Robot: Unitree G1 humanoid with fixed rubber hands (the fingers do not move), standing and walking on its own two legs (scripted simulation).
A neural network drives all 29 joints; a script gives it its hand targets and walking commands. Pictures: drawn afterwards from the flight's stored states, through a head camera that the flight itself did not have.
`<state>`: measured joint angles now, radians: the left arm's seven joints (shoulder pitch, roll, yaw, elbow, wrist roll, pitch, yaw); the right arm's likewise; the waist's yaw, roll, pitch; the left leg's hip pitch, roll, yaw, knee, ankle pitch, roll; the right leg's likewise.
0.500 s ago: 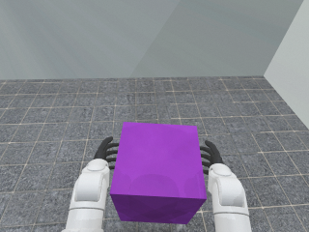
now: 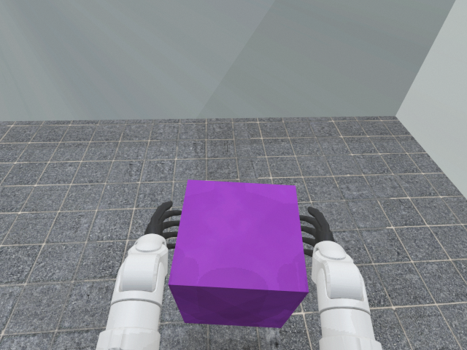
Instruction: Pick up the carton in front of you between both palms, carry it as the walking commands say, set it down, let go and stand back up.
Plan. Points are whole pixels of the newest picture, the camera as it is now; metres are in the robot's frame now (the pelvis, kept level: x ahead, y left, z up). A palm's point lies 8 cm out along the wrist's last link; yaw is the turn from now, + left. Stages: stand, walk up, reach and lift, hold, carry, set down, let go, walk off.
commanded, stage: carry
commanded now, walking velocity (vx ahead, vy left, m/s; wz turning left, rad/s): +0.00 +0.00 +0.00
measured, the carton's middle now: (237, 258) +0.31 +0.00 -0.05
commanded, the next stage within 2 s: hold in 0.92 s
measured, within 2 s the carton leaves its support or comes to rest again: neither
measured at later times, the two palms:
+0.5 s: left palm (157, 251) +0.27 +0.14 +0.04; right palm (329, 258) +0.27 -0.16 +0.04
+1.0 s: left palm (161, 256) +0.25 +0.13 +0.04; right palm (337, 265) +0.25 -0.17 +0.04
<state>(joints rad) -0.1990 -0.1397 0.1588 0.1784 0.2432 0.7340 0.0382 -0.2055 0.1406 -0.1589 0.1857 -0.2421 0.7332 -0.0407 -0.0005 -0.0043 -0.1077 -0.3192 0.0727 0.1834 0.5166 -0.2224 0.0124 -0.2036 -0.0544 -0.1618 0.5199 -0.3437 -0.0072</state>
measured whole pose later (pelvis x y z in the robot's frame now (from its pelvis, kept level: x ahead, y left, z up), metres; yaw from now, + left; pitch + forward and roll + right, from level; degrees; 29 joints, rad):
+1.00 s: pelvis -0.03 -0.01 +0.01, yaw -2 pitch -2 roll +1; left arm -0.18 -0.14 0.15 0.14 0.24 0.73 0.03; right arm -0.20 0.14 -0.15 0.19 -0.25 0.71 -0.03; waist 0.01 -0.01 -0.01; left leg -0.23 0.04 0.05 0.42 -0.13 0.00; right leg -0.15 -0.01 -0.10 0.47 -0.28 -0.04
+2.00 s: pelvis -0.07 +0.03 -0.12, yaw -11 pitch +35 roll -1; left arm -0.69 -0.09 0.44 0.52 0.26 0.25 0.01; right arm -0.70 0.16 -0.43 0.55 -0.22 0.22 -0.08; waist 0.04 -0.05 -0.12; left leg -1.41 -0.05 -0.07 1.16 -0.36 -0.01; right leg -1.36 0.09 0.08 1.18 -0.43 0.03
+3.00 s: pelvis -0.11 +0.05 -0.34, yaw -15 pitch +43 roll -6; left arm -1.36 0.25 0.38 0.83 0.16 0.31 0.02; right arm -1.36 -0.04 -0.40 0.83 -0.09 0.25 -0.23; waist 0.12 -0.09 0.19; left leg -2.23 -0.11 -0.10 1.99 -0.50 -0.04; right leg -2.15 0.19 0.04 1.98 -0.60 0.10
